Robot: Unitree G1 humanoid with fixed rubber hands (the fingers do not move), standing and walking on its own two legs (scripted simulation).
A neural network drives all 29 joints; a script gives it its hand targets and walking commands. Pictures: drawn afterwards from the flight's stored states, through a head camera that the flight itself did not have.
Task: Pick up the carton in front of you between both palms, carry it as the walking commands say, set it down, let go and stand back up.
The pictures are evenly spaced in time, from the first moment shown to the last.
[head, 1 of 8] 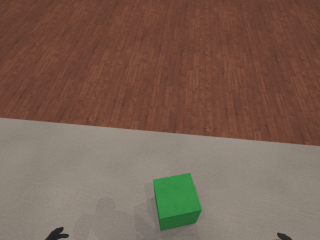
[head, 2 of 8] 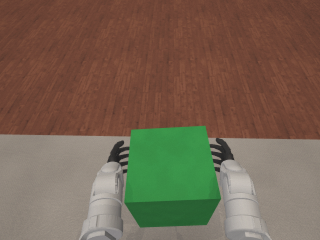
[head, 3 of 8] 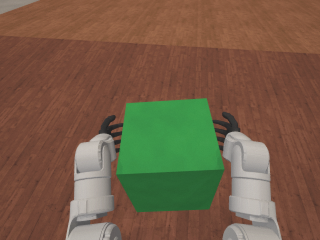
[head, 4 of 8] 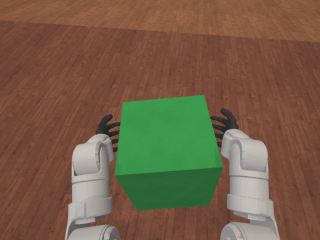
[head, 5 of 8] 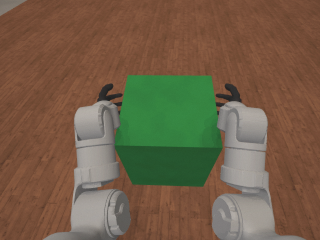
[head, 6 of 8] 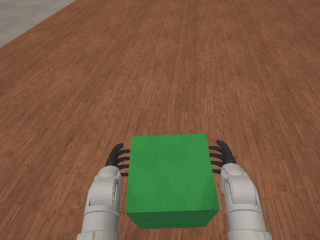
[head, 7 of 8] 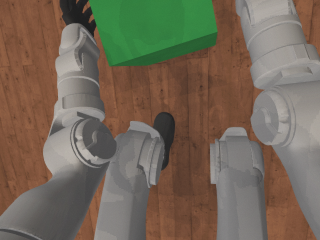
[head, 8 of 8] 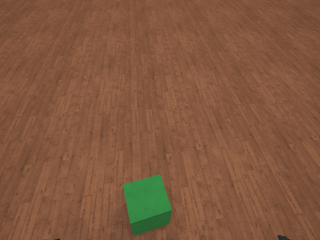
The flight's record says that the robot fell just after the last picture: no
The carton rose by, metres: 1.08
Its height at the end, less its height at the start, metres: +0.38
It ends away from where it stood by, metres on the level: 6.07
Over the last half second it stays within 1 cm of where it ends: yes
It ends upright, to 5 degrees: yes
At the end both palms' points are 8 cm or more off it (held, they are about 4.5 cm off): yes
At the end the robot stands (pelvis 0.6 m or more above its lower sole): yes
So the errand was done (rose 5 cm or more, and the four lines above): yes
